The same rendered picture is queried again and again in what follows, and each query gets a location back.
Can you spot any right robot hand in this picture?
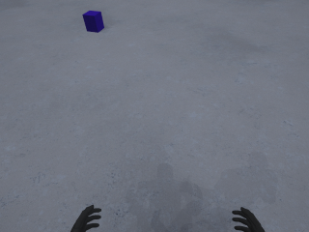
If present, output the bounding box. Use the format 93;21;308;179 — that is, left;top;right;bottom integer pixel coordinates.
232;207;266;232

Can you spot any left robot hand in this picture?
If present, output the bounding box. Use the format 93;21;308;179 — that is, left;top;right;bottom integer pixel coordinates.
70;205;101;232

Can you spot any carton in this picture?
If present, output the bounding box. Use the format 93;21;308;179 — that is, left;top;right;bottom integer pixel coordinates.
83;11;104;33

